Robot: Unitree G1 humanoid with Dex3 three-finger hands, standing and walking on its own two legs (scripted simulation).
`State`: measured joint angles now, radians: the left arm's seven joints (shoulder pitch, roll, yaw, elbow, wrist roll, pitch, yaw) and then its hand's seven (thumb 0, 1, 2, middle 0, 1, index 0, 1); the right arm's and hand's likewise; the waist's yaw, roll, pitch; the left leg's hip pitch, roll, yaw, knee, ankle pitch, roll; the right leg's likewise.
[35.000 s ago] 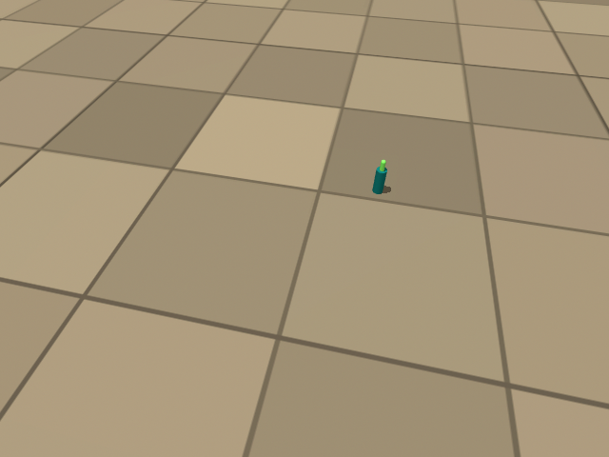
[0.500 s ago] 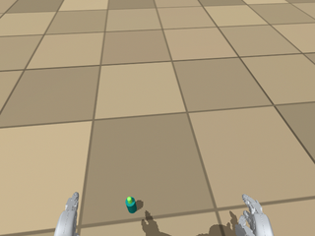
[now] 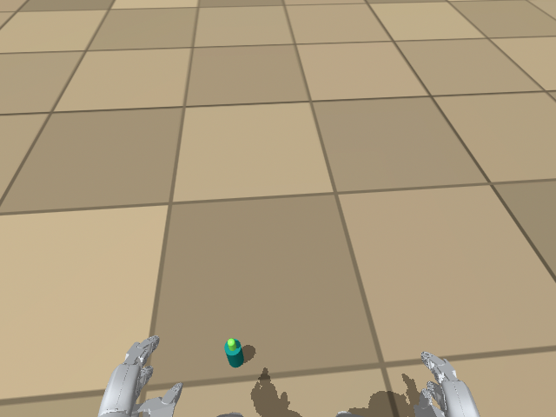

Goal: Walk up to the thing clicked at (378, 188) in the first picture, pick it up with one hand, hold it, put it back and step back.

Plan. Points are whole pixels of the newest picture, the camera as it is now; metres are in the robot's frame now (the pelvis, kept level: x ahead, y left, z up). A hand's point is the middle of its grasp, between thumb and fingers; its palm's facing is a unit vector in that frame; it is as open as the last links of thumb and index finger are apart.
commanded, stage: stand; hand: left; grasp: from the side
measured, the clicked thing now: (233, 350) +0.40 +0.16 -0.63
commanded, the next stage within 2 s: none
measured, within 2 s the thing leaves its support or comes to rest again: neither
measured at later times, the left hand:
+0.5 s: hand out of the picture +0.05 +0.26 -0.11, palm faces +0.02 -0.94 -0.33, open 7.4 cm
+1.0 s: hand out of the picture +0.04 +0.24 -0.11, palm faces +0.01 -0.94 -0.34, open 7.4 cm
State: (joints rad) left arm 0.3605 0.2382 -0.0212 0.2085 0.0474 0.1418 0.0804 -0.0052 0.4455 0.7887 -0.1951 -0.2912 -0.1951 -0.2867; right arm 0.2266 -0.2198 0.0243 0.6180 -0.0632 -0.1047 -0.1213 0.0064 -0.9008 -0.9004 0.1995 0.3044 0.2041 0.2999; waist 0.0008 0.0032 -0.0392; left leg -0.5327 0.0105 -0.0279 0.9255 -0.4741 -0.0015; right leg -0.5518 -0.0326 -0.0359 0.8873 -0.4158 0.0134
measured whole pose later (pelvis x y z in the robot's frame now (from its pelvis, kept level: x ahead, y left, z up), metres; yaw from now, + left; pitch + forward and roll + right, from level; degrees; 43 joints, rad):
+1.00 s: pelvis +0.00 +0.00 +0.05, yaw +1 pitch -4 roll +0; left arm 0.14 0.32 0.01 1.16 0.02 -0.01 0.01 0.00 0.91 0.90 -0.20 -0.30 -0.20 -0.30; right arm 0.14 -0.32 -0.02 1.14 -0.02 0.00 -0.01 0.00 -0.90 -0.90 0.20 0.30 0.20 0.30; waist 0.02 0.01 0.07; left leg -0.10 -0.01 -0.03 0.35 -0.19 0.00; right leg -0.13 -0.05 -0.05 0.37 -0.17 0.02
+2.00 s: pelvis +0.01 -0.02 +0.06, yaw +0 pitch -3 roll +0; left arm 0.11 0.33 0.01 1.15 0.01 -0.01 0.00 0.00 0.91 0.90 -0.20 -0.30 -0.20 -0.30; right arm 0.13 -0.33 -0.01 1.14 -0.02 0.00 0.00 0.00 -0.90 -0.90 0.20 0.30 0.20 0.30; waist 0.01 0.01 0.06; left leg -0.07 0.02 -0.02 0.31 -0.18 -0.03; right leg -0.12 -0.02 -0.04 0.34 -0.17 0.00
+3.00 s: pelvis -0.15 +0.05 +0.04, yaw -4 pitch -3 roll +1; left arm 0.18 0.35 0.07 0.85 0.02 0.05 0.00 0.00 0.91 0.90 -0.20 -0.30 -0.20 -0.30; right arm 0.13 -0.38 -0.04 0.88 0.00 0.05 -0.02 0.00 -0.90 -0.90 0.20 0.30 0.21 0.30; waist 0.02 0.01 0.16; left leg -0.45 -0.12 -0.09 1.06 -0.49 0.01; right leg -0.27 0.01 0.05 0.62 -0.31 -0.03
